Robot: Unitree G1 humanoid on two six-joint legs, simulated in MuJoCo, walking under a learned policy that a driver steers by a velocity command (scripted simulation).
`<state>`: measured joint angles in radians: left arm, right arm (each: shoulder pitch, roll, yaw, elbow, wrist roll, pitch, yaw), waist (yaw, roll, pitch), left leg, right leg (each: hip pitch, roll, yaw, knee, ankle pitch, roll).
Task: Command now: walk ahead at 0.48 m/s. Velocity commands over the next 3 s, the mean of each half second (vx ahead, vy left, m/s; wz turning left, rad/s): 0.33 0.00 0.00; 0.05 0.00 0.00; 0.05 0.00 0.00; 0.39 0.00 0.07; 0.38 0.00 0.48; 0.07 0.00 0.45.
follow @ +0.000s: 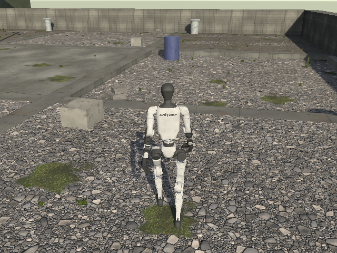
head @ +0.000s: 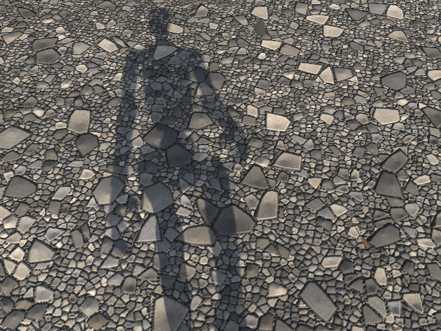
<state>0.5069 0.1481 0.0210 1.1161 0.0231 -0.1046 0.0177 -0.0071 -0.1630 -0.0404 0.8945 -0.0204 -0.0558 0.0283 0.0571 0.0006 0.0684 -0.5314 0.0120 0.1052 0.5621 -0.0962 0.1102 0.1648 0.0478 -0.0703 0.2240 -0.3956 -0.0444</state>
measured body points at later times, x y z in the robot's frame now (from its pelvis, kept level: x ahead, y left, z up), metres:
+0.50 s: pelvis +0.24 +0.01 +0.01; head +0.26 +0.01 +0.46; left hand +0.35 +0.22 -0.13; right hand +0.18 -0.20 -0.15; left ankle +0.16 +0.08 -0.73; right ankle +0.34 -0.07 -0.72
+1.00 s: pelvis +0.28 +0.01 +0.02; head +0.28 +0.02 +0.47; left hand +0.29 +0.23 -0.14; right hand +0.25 -0.20 -0.14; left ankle +0.26 +0.13 -0.73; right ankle +0.34 -0.07 -0.73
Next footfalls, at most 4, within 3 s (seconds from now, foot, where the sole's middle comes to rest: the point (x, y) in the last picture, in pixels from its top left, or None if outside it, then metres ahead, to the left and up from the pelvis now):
0.02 left None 0.20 0.08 -0.76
0.52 right None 0.38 -0.08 -0.76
0.80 left None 0.30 0.13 -0.76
2.14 left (223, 232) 0.76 0.06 -0.76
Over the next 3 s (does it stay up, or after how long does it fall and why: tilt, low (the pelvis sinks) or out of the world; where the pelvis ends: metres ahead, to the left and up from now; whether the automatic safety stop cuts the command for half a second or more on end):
stays up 0.89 0.02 0.01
